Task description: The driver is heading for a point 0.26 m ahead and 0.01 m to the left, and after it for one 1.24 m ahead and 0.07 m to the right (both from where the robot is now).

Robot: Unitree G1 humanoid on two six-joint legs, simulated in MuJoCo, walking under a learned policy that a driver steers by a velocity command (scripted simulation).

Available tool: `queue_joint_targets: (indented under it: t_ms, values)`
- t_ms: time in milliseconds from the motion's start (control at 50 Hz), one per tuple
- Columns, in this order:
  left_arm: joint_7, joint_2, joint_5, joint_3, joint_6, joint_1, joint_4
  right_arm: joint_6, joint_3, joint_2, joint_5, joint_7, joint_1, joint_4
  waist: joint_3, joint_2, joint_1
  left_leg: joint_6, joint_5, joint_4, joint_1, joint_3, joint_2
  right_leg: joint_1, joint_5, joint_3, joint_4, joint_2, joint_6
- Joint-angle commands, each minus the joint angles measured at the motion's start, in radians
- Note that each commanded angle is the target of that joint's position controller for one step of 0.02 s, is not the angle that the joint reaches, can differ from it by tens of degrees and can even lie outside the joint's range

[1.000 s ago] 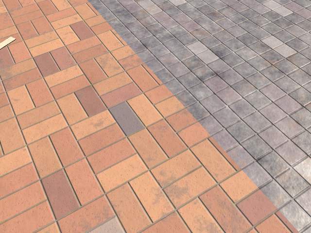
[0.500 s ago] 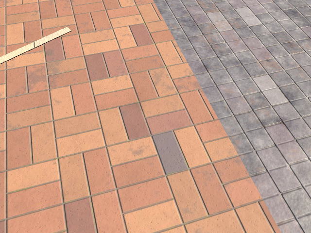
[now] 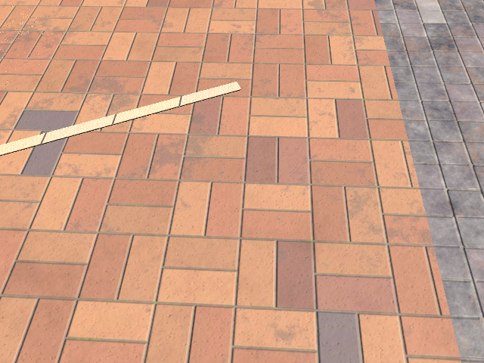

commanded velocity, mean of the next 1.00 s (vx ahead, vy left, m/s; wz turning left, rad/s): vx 0.50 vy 0.00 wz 0.10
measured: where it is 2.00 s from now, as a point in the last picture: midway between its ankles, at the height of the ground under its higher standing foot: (254, 182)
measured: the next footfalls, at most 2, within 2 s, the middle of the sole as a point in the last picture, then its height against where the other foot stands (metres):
left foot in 0.32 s outside the picture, level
right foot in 0.86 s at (255, 296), level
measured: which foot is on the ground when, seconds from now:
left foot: up 0.00-0.30, down 0.32-0.88, up 0.90-1.00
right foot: down 0.00-0.32, up 0.34-0.84, down 0.86-1.00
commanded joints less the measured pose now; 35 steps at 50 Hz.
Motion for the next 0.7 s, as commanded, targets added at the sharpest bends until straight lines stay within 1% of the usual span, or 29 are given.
queue_joint_targets:
  t_ms: [20,40,80,140,180,220,240,260,280,300,320,340,360,380,400,420,440,460,480,500,540,580,620,660,700]
  values:
    - [0.005,0.145,-0.004,0.037,-0.019,-0.018,-0.038,-0.005,-0.008,-0.033,-0.005,0.005,-0.035,-0.097,-0.004,-0.138,-0.002,-0.015,0.071,-0.078,-0.163,-0.037,0.07,0.111,0.138,0.218,-0.23,-0.295,-0.171]
    - [0.005,0.156,-0.003,0.041,-0.017,-0.015,-0.031,-0.006,-0.006,-0.03,-0.006,0.008,-0.05,-0.101,-0.006,-0.13,0.001,-0.019,0.115,-0.119,-0.173,-0.034,0.074,0.126,0.171,0.186,-0.234,-0.297,-0.173]
    - [0.007,0.168,-0.004,0.044,-0.012,-0.021,-0.022,-0.012,-0.002,-0.025,-0.005,0.018,-0.084,-0.104,-0.003,-0.121,0.011,-0.017,0.221,-0.227,-0.159,-0.014,0.071,0.143,0.225,0.105,-0.236,-0.28,-0.158]
    - [0.011,0.189,-0.011,0.047,0.0,0.006,-0.001,-0.023,0.007,-0.008,-0.005,0.037,-0.182,-0.126,0.022,-0.11,0.047,-0.002,0.334,-0.386,-0.112,0.04,0.053,0.162,0.255,0.01,-0.232,-0.267,-0.132]
    - [0.012,0.207,-0.02,0.051,0.009,0.035,0.016,-0.024,0.009,-0.007,-0.002,0.049,-0.233,-0.146,0.039,-0.109,0.062,0.013,0.331,-0.453,-0.1,0.067,0.043,0.203,0.269,-0.021,-0.224,-0.282,-0.12]
    - [0.012,0.226,-0.031,0.058,0.021,0.048,0.027,-0.022,0.004,-0.021,-0.002,0.059,-0.259,-0.166,0.049,-0.114,0.055,0.04,0.27,-0.498,-0.087,0.091,0.027,0.259,0.358,-0.048,-0.189,-0.304,-0.106]
    - [0.014,0.24,-0.036,0.062,0.027,0.045,0.028,-0.02,-0.003,-0.035,-0.005,0.061,-0.25,-0.171,0.036,-0.123,0.037,0.06,0.221,-0.514,-0.049,0.114,0.003,0.281,0.497,-0.067,-0.142,-0.307,-0.095]
    - [0.017,0.258,-0.042,0.068,0.033,0.043,0.028,-0.016,-0.014,-0.055,-0.009,0.061,-0.219,-0.169,0.006,-0.142,0.01,0.082,0.167,-0.518,0.014,0.143,-0.031,0.299,0.674,-0.087,-0.067,-0.307,-0.085]
    - [0.02,0.271,-0.047,0.071,0.041,0.037,0.026,-0.011,-0.032,-0.086,-0.011,0.059,-0.137,-0.153,-0.047,-0.149,-0.044,0.109,0.134,-0.533,0.13,0.169,-0.072,0.295,0.819,-0.11,0.066,-0.298,-0.073]
    - [0.024,0.258,-0.049,0.066,0.046,0.025,0.021,-0.006,-0.062,-0.132,-0.008,0.05,0.025,-0.109,-0.129,-0.125,-0.135,0.147,0.193,-0.592,0.36,0.177,-0.114,0.212,0.833,-0.141,0.27,-0.266,-0.044]
    - [0.027,0.208,-0.021,0.045,0.042,0.045,0.005,0.005,-0.093,-0.207,-0.001,0.029,0.193,-0.068,-0.22,-0.02,-0.2,0.203,0.196,-0.604,0.673,-0.005,-0.018,-0.04,0.509,-0.14,0.577,-0.226,-0.001]
    - [0.014,0.066,0.017,-0.002,0.018,0.128,-0.061,-0.008,-0.098,-0.316,0.004,0.025,0.135,-0.085,-0.306,0.24,-0.057,0.388,0.008,-0.716,0.943,-0.598,0.235,-0.47,-0.399,-0.036,0.915,-0.016,0.054]
    - [0.001,0.16,-0.019,0.01,-0.017,0.024,-0.07,-0.026,-0.074,-0.228,-0.002,0.032,0.165,-0.112,-0.404,0.121,-0.144,0.41,-0.129,-0.847,0.97,-0.767,0.28,-0.573,-0.405,0.171,1.012,-0.019,0.042]
    - [-0.007,0.199,-0.056,0.02,-0.031,-0.036,-0.081,-0.04,-0.052,-0.16,-0.012,0.035,0.131,-0.087,-0.256,0.068,-0.142,0.354,-0.042,-0.862,0.864,-0.597,0.265,-0.633,-0.295,0.158,0.982,-0.073,0.024]
    - [-0.003,0.182,-0.048,0.013,-0.036,-0.037,-0.071,-0.048,-0.04,-0.128,-0.012,0.034,0.072,-0.085,-0.176,-0.004,-0.099,0.314,0.077,-0.855,0.717,-0.461,0.225,-0.584,-0.207,0.147,0.897,-0.122,0.015]
    - [0.003,0.18,-0.026,0.015,-0.032,-0.035,-0.054,-0.05,-0.027,-0.094,-0.018,0.032,0.004,-0.089,-0.124,-0.024,-0.063,0.284,0.215,-0.858,0.589,-0.355,0.191,-0.518,-0.155,0.141,0.822,-0.159,0.023]
    - [0.001,0.182,-0.021,0.019,-0.019,-0.008,-0.04,-0.054,-0.015,-0.068,-0.031,0.03,-0.032,-0.095,-0.108,-0.002,-0.031,0.272,0.316,-0.881,0.505,-0.289,0.167,-0.449,-0.118,0.147,0.791,-0.182,0.027]
    - [-0.002,0.172,-0.023,0.018,-0.005,0.015,-0.029,-0.06,-0.013,-0.065,-0.037,0.028,-0.042,-0.089,-0.106,0.011,-0.016,0.273,0.371,-0.906,0.454,-0.254,0.16,-0.407,-0.097,0.141,0.776,-0.187,0.035]
    - [-0.003,0.153,-0.022,0.014,0.008,0.031,-0.018,-0.069,-0.013,-0.072,-0.035,0.027,-0.039,-0.075,-0.101,0.005,-0.008,0.276,0.423,-0.927,0.422,-0.21,0.159,-0.39,-0.08,0.132,0.755,-0.188,0.045]
    - [-0.002,0.14,-0.021,0.011,0.02,0.028,-0.015,-0.077,-0.015,-0.083,-0.035,0.025,-0.03,-0.06,-0.083,-0.001,-0.006,0.276,0.45,-0.949,0.398,-0.165,0.156,-0.397,-0.047,0.128,0.729,-0.188,0.055]
    - [0.002,0.121,-0.02,0.005,0.032,-0.025,-0.029,-0.086,-0.018,-0.095,-0.038,0.018,-0.011,-0.031,-0.036,-0.011,-0.02,0.26,0.462,-0.984,0.389,-0.092,0.146,-0.453,0.057,0.134,0.643,-0.188,0.07]
    - [-0.002,0.111,-0.023,0.002,0.03,-0.067,-0.037,-0.088,-0.013,-0.089,-0.042,0.012,-0.004,-0.011,-0.013,-0.01,-0.038,0.225,0.444,-1.0,0.401,-0.014,0.119,-0.467,0.195,0.139,0.524,-0.173,0.069]
    - [-0.011,0.098,-0.028,-0.002,0.023,-0.115,-0.047,-0.091,-0.012,-0.095,-0.043,0.008,0.0,0.003,0.008,-0.007,-0.063,0.193,0.407,-1.016,0.405,0.049,0.105,-0.438,0.315,0.129,0.392,-0.143,0.06]
    - [-0.021,0.082,-0.031,-0.009,0.019,-0.173,-0.067,-0.092,-0.014,-0.107,-0.04,0.006,0.025,0.026,0.032,-0.011,-0.09,0.181,0.386,-1.033,0.438,0.076,0.125,-0.43,0.37,0.112,0.301,-0.123,0.048]
    - [-0.034,0.077,-0.032,-0.012,0.018,-0.213,-0.089,-0.086,-0.017,-0.111,-0.035,0.004,0.053,0.053,0.053,-0.019,-0.108,0.176,0.411,-1.019,0.521,0.095,0.152,-0.465,0.359,0.109,0.241,-0.111,0.031]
